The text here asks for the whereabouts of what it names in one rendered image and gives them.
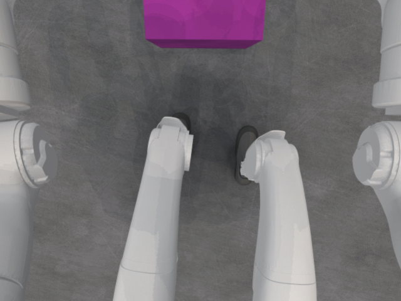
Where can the robot left upper arm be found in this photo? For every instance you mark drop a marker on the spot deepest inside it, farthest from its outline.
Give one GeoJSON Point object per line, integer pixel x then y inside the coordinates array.
{"type": "Point", "coordinates": [27, 161]}

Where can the robot left thigh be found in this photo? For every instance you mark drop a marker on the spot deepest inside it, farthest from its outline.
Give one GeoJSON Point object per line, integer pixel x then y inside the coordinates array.
{"type": "Point", "coordinates": [148, 268]}

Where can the carton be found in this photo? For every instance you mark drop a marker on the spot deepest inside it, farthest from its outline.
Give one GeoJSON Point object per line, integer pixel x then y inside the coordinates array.
{"type": "Point", "coordinates": [234, 24]}

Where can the left robot shin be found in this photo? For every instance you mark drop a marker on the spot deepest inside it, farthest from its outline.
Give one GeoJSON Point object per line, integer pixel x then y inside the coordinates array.
{"type": "Point", "coordinates": [166, 121]}

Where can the robot right forearm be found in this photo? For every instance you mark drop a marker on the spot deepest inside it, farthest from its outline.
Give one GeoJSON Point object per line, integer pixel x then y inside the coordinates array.
{"type": "Point", "coordinates": [387, 92]}

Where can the robot right upper arm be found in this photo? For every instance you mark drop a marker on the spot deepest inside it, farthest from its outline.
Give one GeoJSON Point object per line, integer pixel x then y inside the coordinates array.
{"type": "Point", "coordinates": [377, 163]}

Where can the robot left forearm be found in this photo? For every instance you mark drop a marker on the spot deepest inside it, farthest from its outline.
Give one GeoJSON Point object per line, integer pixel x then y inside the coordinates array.
{"type": "Point", "coordinates": [14, 92]}

